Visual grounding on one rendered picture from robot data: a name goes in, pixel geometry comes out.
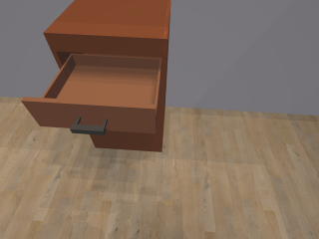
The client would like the handle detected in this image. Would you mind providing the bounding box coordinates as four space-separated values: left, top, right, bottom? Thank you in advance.
70 117 108 135

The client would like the drawer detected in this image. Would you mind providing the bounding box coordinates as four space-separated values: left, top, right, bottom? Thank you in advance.
21 53 162 134

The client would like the cabinet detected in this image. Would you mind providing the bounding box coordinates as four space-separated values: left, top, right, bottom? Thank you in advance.
43 0 171 152

